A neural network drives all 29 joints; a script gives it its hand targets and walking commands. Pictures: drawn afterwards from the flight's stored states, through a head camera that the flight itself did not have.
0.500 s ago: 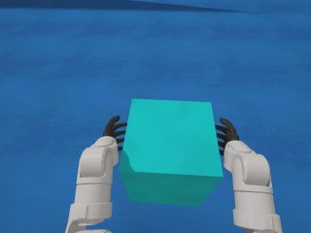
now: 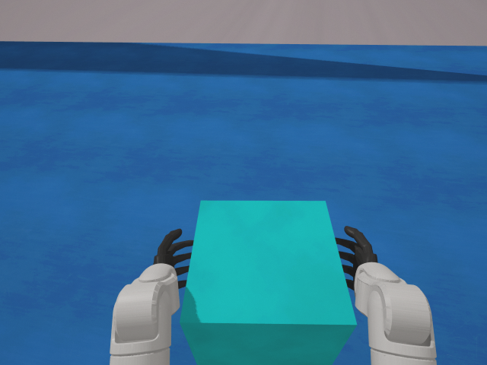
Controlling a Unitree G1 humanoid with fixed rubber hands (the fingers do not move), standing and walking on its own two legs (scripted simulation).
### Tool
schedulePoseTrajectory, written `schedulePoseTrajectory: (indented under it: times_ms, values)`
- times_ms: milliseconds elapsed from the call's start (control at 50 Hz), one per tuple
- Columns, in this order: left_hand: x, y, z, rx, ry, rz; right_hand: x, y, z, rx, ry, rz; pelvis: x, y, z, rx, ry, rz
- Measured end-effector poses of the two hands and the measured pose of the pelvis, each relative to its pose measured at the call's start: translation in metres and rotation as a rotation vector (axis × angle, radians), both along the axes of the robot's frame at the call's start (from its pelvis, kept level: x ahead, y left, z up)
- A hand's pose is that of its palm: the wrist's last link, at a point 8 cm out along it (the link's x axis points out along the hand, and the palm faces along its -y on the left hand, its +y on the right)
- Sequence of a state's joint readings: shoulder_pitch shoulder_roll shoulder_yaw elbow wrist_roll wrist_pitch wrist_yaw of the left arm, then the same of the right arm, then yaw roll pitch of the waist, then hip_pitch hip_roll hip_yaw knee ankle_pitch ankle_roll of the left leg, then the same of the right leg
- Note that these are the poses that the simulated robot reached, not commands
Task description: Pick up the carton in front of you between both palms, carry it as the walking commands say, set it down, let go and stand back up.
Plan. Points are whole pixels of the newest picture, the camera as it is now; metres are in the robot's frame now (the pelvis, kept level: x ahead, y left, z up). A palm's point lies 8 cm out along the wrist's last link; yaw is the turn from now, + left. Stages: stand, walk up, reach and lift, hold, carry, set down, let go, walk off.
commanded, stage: carry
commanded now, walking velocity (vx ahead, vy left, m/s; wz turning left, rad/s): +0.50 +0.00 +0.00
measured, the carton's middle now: (262, 292) +0.27 +0.01 +0.00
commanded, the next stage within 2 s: none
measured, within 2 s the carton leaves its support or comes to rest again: neither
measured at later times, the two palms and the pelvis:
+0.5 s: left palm (188, 155) +0.56 +0.18 +0.08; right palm (320, 155) +0.54 -0.12 +0.09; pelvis +0.29 +0.04 +0.00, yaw -3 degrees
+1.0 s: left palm (219, 95) +0.85 +0.14 +0.09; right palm (319, 94) +0.86 -0.16 +0.08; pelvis +0.59 -0.01 +0.00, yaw +0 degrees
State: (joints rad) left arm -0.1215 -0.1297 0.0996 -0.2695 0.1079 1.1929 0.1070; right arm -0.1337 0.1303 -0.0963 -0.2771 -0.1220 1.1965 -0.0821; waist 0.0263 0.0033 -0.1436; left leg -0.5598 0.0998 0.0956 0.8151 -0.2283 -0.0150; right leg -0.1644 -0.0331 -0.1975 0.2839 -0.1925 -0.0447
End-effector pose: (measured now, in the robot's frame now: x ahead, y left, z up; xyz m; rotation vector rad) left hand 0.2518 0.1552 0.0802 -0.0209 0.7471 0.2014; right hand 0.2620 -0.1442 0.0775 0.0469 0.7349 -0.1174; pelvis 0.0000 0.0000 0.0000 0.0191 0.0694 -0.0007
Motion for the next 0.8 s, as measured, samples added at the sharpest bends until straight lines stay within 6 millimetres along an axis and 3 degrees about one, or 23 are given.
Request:
schedulePoseTrajectory:
  times_ms: [120, 240, 320, 400, 580, 700, 800]
  values:
    - [0.078, 0.008, 0.005, -0.007, -0.049, -0.026, 0.07, 0.008, 0.008, -0.01, -0.049, -0.025, 0.074, 0.013, -0.005, -0.009, -0.005, -0.005]
    - [0.167, 0.029, -0.018, -0.038, -0.058, -0.049, 0.152, 0.029, -0.006, -0.046, -0.058, -0.043, 0.157, 0.037, -0.028, -0.003, -0.018, -0.037]
    - [0.21, 0.031, -0.027, -0.047, 0.031, -0.072, 0.186, 0.032, -0.016, -0.048, 0.031, -0.072, 0.194, 0.047, -0.016, -0.024, -0.006, -0.055]
    - [0.25, 0.028, -0.021, -0.046, 0.041, -0.097, 0.22, 0.029, -0.009, -0.049, 0.043, -0.096, 0.232, 0.049, -0.004, -0.04, 0.0, -0.051]
    - [0.356, 0.016, 0.008, -0.032, -0.073, -0.067, 0.336, 0.016, 0.018, -0.032, -0.072, -0.068, 0.342, 0.03, -0.003, -0.033, -0.001, -0.04]
    - [0.44, -0.009, -0.004, 0.002, -0.082, -0.041, 0.428, -0.01, -0.005, 0.003, -0.081, -0.042, 0.43, 0.0, -0.028, -0.029, -0.022, -0.01]
    - [0.486, -0.018, -0.02, 0.006, 0.04, -0.014, 0.482, -0.018, -0.022, 0.009, 0.041, -0.017, 0.479, -0.016, -0.014, -0.014, -0.011, 0.016]
